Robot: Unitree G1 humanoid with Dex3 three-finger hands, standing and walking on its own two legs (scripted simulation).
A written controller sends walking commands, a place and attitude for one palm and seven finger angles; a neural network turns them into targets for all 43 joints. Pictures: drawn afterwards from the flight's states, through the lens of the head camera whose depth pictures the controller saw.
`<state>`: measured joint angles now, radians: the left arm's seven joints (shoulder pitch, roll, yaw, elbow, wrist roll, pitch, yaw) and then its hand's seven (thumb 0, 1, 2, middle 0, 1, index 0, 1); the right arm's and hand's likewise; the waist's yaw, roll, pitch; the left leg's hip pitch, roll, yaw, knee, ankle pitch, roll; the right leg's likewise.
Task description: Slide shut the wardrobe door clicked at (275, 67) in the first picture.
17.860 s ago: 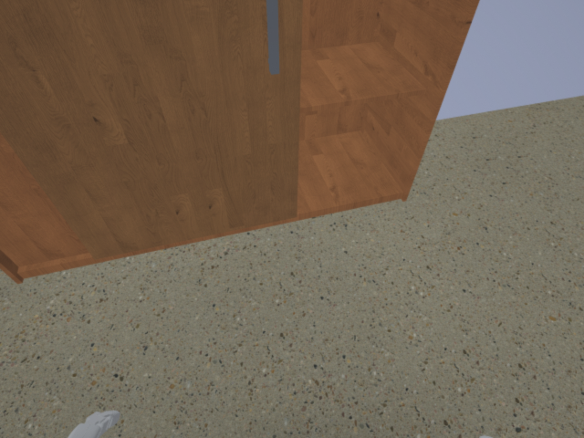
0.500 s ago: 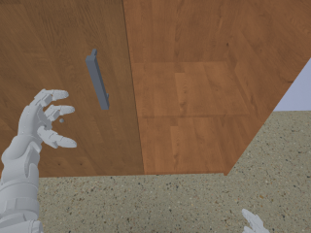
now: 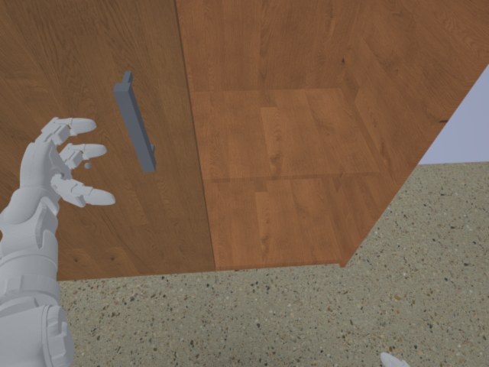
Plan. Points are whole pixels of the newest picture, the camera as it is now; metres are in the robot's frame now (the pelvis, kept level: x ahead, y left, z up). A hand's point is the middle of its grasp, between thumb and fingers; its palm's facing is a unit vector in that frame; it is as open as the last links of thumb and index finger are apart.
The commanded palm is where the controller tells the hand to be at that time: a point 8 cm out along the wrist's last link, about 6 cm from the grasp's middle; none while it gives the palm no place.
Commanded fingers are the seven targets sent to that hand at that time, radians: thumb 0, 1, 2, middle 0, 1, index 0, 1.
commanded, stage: move the hooked fingers beside the handle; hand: left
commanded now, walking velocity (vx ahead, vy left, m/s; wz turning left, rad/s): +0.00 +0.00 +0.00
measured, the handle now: (139, 125) +0.52 +0.21 +0.10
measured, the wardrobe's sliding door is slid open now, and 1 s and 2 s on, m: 0.54 0.54 0.54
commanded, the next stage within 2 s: feel for the door with the fingertips in 1.12 s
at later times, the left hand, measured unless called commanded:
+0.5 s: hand (94, 142) +0.45 +0.26 +0.12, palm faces +0.08 -1.00 -0.03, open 14.0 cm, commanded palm +0.42 +0.32 +0.11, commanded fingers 0.00 -0.50 0.30 -0.30 -1.20 -0.30 -1.20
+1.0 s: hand (92, 150) +0.44 +0.27 +0.11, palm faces +0.07 -1.00 +0.00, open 14.0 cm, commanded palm +0.42 +0.31 +0.10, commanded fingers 0.00 -0.50 0.30 -0.30 -1.20 -0.30 -1.20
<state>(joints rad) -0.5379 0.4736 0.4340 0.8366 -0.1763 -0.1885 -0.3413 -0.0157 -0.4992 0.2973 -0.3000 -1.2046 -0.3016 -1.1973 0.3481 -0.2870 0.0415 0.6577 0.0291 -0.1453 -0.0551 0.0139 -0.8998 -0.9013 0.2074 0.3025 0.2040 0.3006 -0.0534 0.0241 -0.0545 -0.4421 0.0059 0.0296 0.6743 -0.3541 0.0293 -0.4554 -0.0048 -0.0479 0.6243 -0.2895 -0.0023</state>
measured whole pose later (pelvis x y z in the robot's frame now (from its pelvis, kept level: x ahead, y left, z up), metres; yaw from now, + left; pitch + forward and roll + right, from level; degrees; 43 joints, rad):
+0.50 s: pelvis +0.00 +0.00 -0.01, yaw -1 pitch +12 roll -2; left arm -0.77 0.64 0.52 1.14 -0.13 -0.28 -0.40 -0.02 -0.50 0.30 -0.30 -1.20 -0.30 -1.20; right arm 0.41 -0.30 0.04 0.65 0.02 -0.05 -0.04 0.01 -0.90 -0.90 0.21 0.30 0.20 0.30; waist -0.12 0.02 -0.07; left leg -0.59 0.03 0.04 0.75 -0.37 0.02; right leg -0.60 0.02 -0.04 0.68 -0.29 -0.01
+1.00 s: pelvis +0.00 +0.01 -0.01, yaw -1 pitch +12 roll -2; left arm -0.69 0.55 0.47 1.01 -0.16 -0.25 -0.38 -0.02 -0.50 0.30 -0.30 -1.20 -0.30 -1.20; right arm 0.36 -0.28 0.04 0.61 0.02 -0.04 -0.04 0.01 -0.90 -0.90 0.21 0.30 0.20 0.30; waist -0.09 0.02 -0.09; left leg -0.58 0.01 0.03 0.76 -0.39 0.04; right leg -0.58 0.00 -0.04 0.67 -0.30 0.01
